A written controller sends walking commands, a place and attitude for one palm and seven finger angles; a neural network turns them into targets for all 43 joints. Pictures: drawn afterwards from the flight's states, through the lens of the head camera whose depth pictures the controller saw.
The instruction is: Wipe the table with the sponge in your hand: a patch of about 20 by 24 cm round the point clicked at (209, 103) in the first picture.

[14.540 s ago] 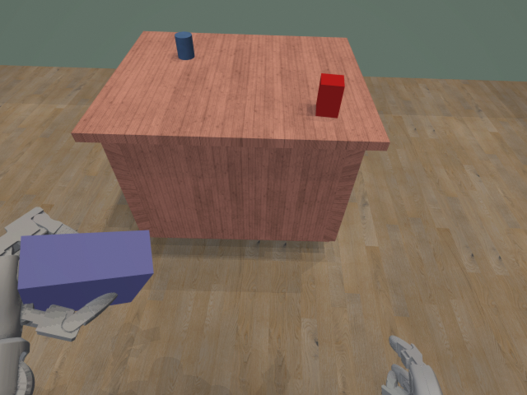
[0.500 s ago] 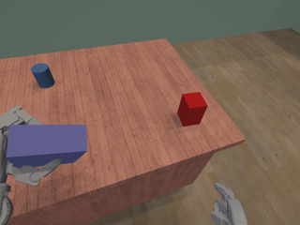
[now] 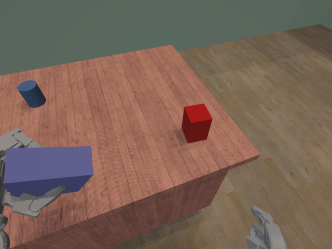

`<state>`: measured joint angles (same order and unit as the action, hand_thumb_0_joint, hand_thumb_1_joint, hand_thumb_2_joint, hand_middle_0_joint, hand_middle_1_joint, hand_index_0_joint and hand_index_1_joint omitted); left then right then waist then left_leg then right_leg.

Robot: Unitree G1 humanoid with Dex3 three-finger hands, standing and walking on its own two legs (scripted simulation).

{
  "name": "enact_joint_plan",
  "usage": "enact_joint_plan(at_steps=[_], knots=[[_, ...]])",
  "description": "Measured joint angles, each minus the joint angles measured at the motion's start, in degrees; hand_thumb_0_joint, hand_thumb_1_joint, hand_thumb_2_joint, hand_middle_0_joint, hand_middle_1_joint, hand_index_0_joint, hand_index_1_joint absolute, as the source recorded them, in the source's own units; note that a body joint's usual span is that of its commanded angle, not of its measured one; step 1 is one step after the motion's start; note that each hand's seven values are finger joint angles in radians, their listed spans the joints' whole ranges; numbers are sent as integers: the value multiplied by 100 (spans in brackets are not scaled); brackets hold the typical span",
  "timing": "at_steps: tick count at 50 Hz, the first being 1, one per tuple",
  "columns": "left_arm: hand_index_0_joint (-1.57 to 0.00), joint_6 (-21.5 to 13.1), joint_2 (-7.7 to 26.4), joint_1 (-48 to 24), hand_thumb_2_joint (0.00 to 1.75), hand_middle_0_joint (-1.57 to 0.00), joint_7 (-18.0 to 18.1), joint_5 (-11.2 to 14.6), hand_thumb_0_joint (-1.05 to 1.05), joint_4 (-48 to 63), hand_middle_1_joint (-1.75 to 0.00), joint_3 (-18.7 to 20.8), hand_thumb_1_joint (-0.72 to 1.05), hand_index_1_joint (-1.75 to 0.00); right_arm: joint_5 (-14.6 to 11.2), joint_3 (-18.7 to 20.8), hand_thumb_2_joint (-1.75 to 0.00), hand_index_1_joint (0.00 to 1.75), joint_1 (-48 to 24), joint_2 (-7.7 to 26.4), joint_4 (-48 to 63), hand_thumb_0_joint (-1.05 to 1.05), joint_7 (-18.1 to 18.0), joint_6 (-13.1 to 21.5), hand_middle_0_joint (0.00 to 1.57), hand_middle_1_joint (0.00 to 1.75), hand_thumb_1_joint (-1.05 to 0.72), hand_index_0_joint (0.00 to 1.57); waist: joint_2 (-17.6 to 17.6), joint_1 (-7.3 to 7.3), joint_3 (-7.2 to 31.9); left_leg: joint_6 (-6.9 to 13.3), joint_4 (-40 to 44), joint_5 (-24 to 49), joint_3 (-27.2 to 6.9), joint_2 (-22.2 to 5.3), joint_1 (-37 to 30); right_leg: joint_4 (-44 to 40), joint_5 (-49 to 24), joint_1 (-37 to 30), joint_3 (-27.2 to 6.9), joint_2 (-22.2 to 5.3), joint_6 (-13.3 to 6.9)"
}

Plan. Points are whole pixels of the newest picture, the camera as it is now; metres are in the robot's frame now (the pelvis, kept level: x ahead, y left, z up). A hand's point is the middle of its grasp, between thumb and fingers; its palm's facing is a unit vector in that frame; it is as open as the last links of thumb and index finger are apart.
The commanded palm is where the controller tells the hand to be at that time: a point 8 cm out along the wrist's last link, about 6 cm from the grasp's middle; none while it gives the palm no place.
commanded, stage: come to a stop and stand still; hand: left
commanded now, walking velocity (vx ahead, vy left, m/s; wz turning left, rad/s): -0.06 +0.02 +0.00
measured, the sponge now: (61, 173) +0.22 +0.21 +0.14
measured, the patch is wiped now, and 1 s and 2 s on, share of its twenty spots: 0.00 0.00 0.00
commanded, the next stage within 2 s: look again from close up in 0.94 s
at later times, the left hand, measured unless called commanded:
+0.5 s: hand out of the picture +0.18 +0.31 +0.15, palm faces +0.38 -0.84 -0.40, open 9.3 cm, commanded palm +0.12 +0.33 +0.18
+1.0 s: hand out of the picture +0.17 +0.34 +0.16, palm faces +0.39 -0.83 -0.40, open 9.3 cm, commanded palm +0.11 +0.36 +0.18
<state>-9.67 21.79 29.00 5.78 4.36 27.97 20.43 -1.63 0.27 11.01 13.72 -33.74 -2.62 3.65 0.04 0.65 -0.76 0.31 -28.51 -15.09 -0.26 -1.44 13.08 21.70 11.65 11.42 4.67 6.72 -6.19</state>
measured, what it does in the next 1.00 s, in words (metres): shifts its weight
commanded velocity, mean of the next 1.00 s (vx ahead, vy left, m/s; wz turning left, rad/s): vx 0.00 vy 0.00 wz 0.00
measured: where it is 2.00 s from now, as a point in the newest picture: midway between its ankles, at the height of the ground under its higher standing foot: outside the picture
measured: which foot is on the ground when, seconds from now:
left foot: down 0.00-1.00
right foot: down 0.00-1.00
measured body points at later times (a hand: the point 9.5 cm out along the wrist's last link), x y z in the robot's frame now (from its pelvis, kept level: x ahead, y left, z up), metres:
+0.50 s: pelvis -0.03 +0.05 -0.01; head +0.01 +0.07 +0.44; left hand +0.16 +0.35 +0.17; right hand +0.13 -0.19 -0.09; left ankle -0.02 +0.14 -0.74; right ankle +0.00 -0.03 -0.74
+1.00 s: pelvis -0.04 +0.08 +0.00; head -0.01 +0.11 +0.44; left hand +0.14 +0.39 +0.18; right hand +0.16 -0.12 -0.07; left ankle -0.02 +0.14 -0.74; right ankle +0.00 -0.03 -0.74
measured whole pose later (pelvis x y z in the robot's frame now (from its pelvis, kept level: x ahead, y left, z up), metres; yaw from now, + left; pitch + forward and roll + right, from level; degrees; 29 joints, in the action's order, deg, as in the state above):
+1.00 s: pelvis -0.04 +0.08 +0.00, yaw +2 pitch +0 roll +1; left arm -14.2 25.7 23.0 5.0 4.4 25.5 21.5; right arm -0.7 -1.8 10.8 11.1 -32.1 2.5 8.0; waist -4.3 -2.5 -4.0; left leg 4.8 -25.3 -10.7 1.0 7.0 15.1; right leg 30.1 12.4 18.1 3.6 -2.1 -0.6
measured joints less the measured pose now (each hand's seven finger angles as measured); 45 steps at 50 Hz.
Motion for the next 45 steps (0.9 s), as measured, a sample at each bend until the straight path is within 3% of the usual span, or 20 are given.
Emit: enact_joint_plan(at_steps=[8, 10, 13, 15, 18, 23, 35, 45], knots=[[-81, 57, -80, -90, 105, -81, 12, -44, 0, -84, -140, -136, -44, -140, -4, -45, -90, 30, -159, -36, 77, 2, -14, -36, 20, 30, -91, 20, 122, -166, -41, -79, 205, 81, -50, 37, -39, -121, -141, -10, 50, -41, 43], [-82, 41, 435, -710, 105, -81, -69, -57, 0, -215, -140, -253, -44, -140, -212, -255, -90, 30, 150, 33, 430, 2, -263, -20, 19, 30, -91, 20, 100, -302, -104, -68, 139, 119, -198, 104, 49, -48, -104, 28, 201, -108, 98], [-82, -201, 971, -1516, 105, -82, -43, -79, 0, -591, -140, 255, -44, -140, -80, -427, -90, 30, 183, -33, 354, 2, -107, 175, 19, 30, -91, 20, -41, -381, -98, -50, -54, 108, -243, 150, 297, 208, -37, 296, 270, -160, 24], [-82, -313, 1076, -1615, 105, -81, 29, 21, 0, -706, -140, 607, -44, -140, -9, -479, -90, 30, 145, -47, 257, 2, 94, 260, 20, 30, -90, 20, -82, -364, -28, -15, -192, 46, -160, 128, 453, 338, -28, 475, 200, -145, -1], [-81, -468, 872, -1323, 105, -81, 102, 169, 0, -590, -140, 632, -44, -140, -1, -386, -90, 30, 295, 12, 236, 2, 339, 435, 20, 30, -90, 20, -46, -301, 38, 36, -332, -21, -98, 151, 588, 452, 0, 609, 146, -173, 36], [-81, -636, 434, -531, 105, -81, 70, 151, 0, -371, -140, 66, -44, -140, 19, -225, -90, 30, 536, 123, -26, 2, 440, 618, 20, 30, -90, 20, -130, -228, -45, 172, -305, -10, -73, 341, 538, 615, 103, 623, 126, -371, 198], [-82, -664, 557, -707, 105, -81, 179, -50, -1, -155, -140, 184, -44, -140, 128, -156, -90, 30, 367, 35, -230, 2, 492, 744, 20, 30, -90, 20, -536, -350, -317, 412, -74, 172, -1, 713, 380, 823, 160, 635, 56, -760, 495], [-82, -546, 482, -740, 105, -81, -8, -75, 0, -258, -140, 162, -44, -140, 151, -172, -90, 30, -59, -282, 135, 2, 524, 510, 20, 30, -90, 20, -544, -315, -315, 501, 331, 424, 202, 895, 205, 975, 191, 749, -190, -932, 579]])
